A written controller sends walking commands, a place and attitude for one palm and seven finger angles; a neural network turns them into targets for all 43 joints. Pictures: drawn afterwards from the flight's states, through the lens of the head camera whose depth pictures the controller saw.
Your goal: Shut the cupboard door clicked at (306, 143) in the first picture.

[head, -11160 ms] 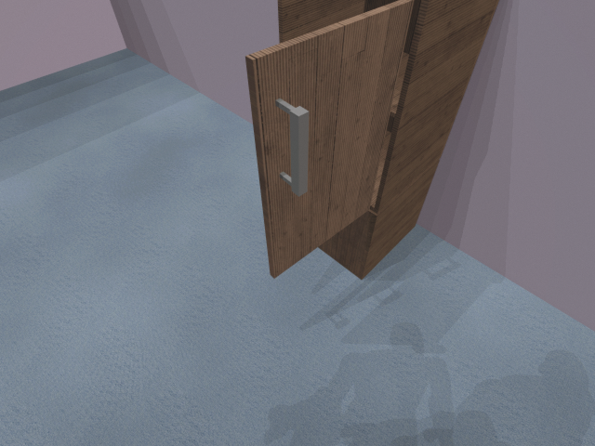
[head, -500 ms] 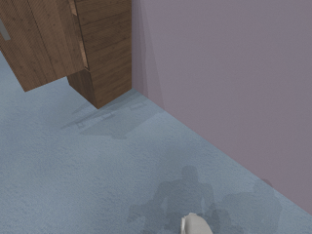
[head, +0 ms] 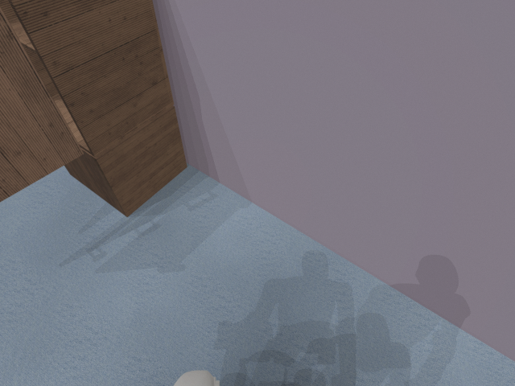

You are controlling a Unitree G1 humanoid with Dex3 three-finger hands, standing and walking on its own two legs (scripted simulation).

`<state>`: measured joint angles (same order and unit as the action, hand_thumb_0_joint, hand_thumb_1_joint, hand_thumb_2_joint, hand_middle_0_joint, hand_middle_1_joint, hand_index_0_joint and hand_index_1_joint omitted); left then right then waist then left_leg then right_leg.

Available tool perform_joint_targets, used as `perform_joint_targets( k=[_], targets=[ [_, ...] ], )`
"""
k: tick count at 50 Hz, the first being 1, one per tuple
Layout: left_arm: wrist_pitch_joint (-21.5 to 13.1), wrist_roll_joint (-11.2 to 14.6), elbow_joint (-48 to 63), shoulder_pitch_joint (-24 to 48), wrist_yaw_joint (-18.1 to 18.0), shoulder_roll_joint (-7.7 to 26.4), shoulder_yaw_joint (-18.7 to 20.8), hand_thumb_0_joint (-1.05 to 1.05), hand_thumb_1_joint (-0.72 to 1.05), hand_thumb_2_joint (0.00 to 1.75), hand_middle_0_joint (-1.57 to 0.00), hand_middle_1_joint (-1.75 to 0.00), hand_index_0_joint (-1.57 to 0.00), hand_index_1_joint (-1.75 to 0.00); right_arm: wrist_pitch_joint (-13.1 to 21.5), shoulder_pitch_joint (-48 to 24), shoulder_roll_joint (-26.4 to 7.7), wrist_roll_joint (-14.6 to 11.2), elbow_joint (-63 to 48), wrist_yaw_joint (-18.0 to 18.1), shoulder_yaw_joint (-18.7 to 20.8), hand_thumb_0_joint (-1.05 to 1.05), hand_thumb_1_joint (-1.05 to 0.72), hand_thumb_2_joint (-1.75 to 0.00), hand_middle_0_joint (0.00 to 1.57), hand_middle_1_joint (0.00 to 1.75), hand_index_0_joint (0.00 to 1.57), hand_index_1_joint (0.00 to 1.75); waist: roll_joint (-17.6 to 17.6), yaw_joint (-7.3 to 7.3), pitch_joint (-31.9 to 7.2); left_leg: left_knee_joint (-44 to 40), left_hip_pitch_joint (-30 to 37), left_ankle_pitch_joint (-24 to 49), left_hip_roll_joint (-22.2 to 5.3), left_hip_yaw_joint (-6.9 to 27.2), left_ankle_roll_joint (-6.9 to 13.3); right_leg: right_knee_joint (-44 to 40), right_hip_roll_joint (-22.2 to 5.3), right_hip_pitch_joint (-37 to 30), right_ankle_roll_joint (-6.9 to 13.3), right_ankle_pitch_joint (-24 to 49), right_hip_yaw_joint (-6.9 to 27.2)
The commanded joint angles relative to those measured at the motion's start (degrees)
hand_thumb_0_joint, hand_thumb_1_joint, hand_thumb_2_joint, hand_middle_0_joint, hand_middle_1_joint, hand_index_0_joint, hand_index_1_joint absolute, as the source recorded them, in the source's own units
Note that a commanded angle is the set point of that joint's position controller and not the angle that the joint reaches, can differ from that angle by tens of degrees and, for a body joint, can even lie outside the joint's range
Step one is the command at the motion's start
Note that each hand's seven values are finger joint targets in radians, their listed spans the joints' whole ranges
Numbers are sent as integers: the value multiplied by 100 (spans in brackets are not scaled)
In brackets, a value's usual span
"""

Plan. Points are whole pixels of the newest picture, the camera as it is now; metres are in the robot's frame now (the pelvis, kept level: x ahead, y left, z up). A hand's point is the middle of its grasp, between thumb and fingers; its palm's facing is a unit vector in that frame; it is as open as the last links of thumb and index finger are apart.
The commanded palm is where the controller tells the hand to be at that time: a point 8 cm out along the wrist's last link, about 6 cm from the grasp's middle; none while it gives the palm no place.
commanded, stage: walk to a spot facing it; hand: left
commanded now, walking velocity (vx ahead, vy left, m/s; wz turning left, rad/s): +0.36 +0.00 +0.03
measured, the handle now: out of the picture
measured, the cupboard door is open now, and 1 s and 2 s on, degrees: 86 86 86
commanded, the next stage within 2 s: turn to face it in 0.14 s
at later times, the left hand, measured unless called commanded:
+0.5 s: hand (136, 343) +0.22 +0.23 -0.18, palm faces +0.14 -0.98 -0.14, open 7.4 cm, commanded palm none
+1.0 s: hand (148, 280) +0.32 +0.23 -0.14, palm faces +0.33 -0.91 -0.24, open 7.4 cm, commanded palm none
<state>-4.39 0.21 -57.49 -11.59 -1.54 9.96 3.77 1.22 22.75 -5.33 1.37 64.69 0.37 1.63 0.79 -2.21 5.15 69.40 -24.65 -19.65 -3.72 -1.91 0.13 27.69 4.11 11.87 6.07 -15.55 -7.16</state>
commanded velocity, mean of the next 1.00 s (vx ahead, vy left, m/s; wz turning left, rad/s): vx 0.06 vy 0.00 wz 0.48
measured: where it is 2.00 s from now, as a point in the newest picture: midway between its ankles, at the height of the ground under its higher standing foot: (246, 363)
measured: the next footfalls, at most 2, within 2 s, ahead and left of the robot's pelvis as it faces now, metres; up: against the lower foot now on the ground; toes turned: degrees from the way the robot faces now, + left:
left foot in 0.32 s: +0.32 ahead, +0.15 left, +0.00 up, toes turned +7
right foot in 0.82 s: +0.33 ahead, -0.09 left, +0.00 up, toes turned +11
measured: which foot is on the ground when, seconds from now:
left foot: up 0.00-0.30, down 0.32-0.82, up 0.84-1.00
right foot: down 0.00-0.32, up 0.34-0.80, down 0.82-1.00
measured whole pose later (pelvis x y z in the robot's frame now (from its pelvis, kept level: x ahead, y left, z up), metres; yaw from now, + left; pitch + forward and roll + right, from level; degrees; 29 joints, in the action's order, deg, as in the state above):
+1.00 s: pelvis +0.28 +0.02 +0.01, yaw +21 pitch +0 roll +2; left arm 0.2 -0.9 -51.9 -9.1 -1.5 9.5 1.6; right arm -4.7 12.8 -14.5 1.2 56.7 -1.3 5.1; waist -0.8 -3.0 3.6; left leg 64.7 -29.8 -24.0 -0.3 -1.9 -4.3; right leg 28.1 -5.5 9.6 -0.3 -18.2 -8.8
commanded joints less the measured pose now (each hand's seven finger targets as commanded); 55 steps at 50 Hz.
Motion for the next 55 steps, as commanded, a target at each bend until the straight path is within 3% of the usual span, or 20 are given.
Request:
perform_joint_targets(
  k=[1, 10, 13, 14, 15, 16, 17, 18, 20, 23, 27, 31, 38, 39, 40, 41, 42, 44, 47, 55],
  targets=[
    [-127, -88, -144, -808, 67, 271, -45, 0, 90, 90, -20, -30, -20, -30, 3, -15, -309, 30, -446, -64, 130, 0, -90, -90, 20, 30, 20, 30, 325, 66, -90, -974, -568, 550, -384, 5, -189, -1726, -1684, 95, 483, 1517, 1242],
    [-124, -108, -687, -1516, 70, 521, -104, 0, 90, 90, -20, -30, -20, -30, 153, -2075, -549, -36, -1002, -187, 90, 0, -90, -90, 20, 30, 20, 30, 706, 480, 114, -3010, -845, 935, 50, -500, -157, -1199, -1656, -1383, 181, 4251, 903],
    [-118, -111, -735, -1372, 28, 711, -94, 0, 90, 90, -20, -30, -20, -30, 198, -1414, -715, -5, -742, -85, 108, 0, -90, -90, 20, 30, 20, 30, 591, 13, -229, -3753, 602, 1062, 599, -860, 36, -85, -1591, -1299, -51, 5935, 498],
    [-102, -90, -745, -1344, 10, 735, -104, 0, 90, 90, -20, -30, -20, -30, 196, -712, -910, 20, -500, -43, 144, 0, -90, -90, 20, 30, 20, 30, 503, -286, -614, -4100, 1666, 1674, 507, -728, 149, 814, -1552, -935, -240, 5670, 367],
    [-84, -36, -657, -1436, 22, 618, -132, 0, 90, 90, -20, -30, -20, -30, 210, 5, -1355, 70, -356, 6, 236, 0, -90, -90, 20, 30, 20, 30, -26, -537, -1224, -3685, 3159, 3312, -426, 274, 583, 2062, -1200, 263, -518, 3901, 125],
    [-107, 56, -557, -1617, 30, 276, -228, 0, 90, 90, -20, -30, -20, -30, 223, 622, -1795, 77, -291, 66, 325, 0, -90, -90, 20, 30, 20, 30, -1037, -607, -2003, -3765, 4176, 5713, -1970, 2121, 1539, 4117, -501, 1375, -668, -703, 17],
    [-44, 42, -394, -1353, -22, 298, -227, 0, 90, 90, -20, -30, -20, -30, 131, 537, -1818, -51, -311, 104, 282, 0, -90, -90, 20, 30, 20, 30, -617, -433, -1993, -4200, 3592, 6342, -2194, 2308, 1775, 4751, -571, 1352, -571, -1763, 626],
    [24, -39, -280, -1142, -75, 200, -185, 0, 90, 90, -20, -30, -20, -30, 138, 49, -1839, -49, -440, 110, 276, 0, -90, -90, 20, 30, 20, 30, -375, -257, -1068, -4439, 2628, 5938, -2161, 1940, 1730, 4907, -780, 1590, -648, -1650, 703],
    [188, -102, -256, -898, -8, 167, -137, 0, 90, 90, -20, -30, -20, -30, 209, -614, -1353, -64, -622, 177, 159, 0, -90, -90, 20, 30, 20, 30, -1020, 63, -417, -5002, 1293, 4678, -1579, 1486, 1317, 4664, -1026, 1563, -835, -1086, 762],
    [388, -115, -215, -1150, 52, 178, -48, 0, 90, 90, -20, -30, -20, -30, 194, -1068, -1263, -44, -813, 166, 123, 0, -90, -90, 20, 30, 20, 30, -748, 378, -708, -5013, 804, 4069, -1129, 907, 1038, 3967, -1013, 1110, -937, -791, 685],
    [505, -138, 139, -673, 31, 197, 65, 0, 90, 90, -20, -30, -20, -30, 65, -1026, -1344, -9, -970, 119, 278, 0, -90, -90, 20, 30, 20, 30, -316, 316, -766, -5229, 637, 2606, -1040, 1328, 1045, 3446, -937, 1294, -1023, -503, 666],
    [547, -129, 530, -13, 37, 339, 105, 0, 90, 90, -20, -30, -20, -30, -55, -1017, -1510, 31, -1053, 90, 343, 0, -90, -90, 20, 30, 20, 30, -728, 188, -706, -5199, 811, 1905, -945, 1713, 1038, 2590, -857, 1401, -1022, -542, 707],
    [452, -70, 814, 4, -11, 604, 113, 0, 90, 90, -20, -30, -20, -30, -214, -1085, -1673, -8, -1199, 64, 464, 0, -90, -90, 20, 30, 20, 30, -851, 305, -893, -4448, 589, 2494, -568, 2158, 749, 219, -485, -114, -921, -178, 621],
    [407, -72, 793, -191, -39, 783, 149, 0, 90, 90, -20, -30, -20, -30, -218, -1117, -1577, -51, -1238, 42, 457, 0, -90, -90, 20, 30, 20, 30, -600, 410, -1015, -4176, 195, 2152, -350, 2067, 516, -557, -717, -851, -865, 289, 807],
    [356, -129, 782, -355, -82, 1199, 227, 0, 90, 90, -20, -30, -20, -30, -201, -1088, -1312, -113, -1311, 3, 425, 0, -90, -90, 20, 30, 20, 30, 512, 480, -1179, -3349, -739, 879, 159, 1402, 130, -1073, -1814, -1818, -584, 621, 1760],
    [354, -172, 822, -401, -97, 1542, 258, 0, 90, 90, -20, -30, -20, -30, -213, -1189, -1182, -110, -1455, -3, 405, 0, -90, -90, 20, 30, 20, 30, 1541, 536, -999, -1973, -1278, -1455, 798, 314, -297, -1129, -3224, -1589, 117, 1741, 2722],
    [366, -146, 867, -312, -119, 1501, 225, 0, 90, 90, -20, -30, -20, -30, -254, -1230, -1385, -59, -1454, -32, 468, 0, -90, -90, 20, 30, 20, 30, 990, 469, -849, -899, -1078, -1523, 495, 435, -266, -993, -3427, -956, 418, 2507, 2325],
    [334, -111, 926, 214, -114, 1071, 100, 0, 90, 90, -20, -30, -20, -30, -416, -1067, -1323, -28, -1221, -79, 460, 0, -90, -90, 20, 30, 20, 30, 952, 126, -495, -37, -1095, -843, 261, 402, -389, -872, -2628, -642, 218, 2780, 1401],
    [339, -108, 904, 146, -61, 993, 63, 0, 90, 90, -20, -30, -20, -30, -477, -1219, -1150, -47, -1280, -172, 408, 0, -90, -90, 20, 30, 20, 30, 1040, 131, -341, -128, -1093, -376, 189, 80, -456, -802, -2267, -594, -82, 2912, 440],
    [373, -186, 673, -588, -37, 1322, 165, 0, 90, 90, -20, -30, -20, -30, -410, -1977, -1034, -65, -1575, -224, 272, 0, -90, -90, 20, 30, 20, 30, 1245, 496, -499, -2402, -341, -499, 294, -552, -353, -145, -2455, -1107, -104, 3837, -13]
  ],
)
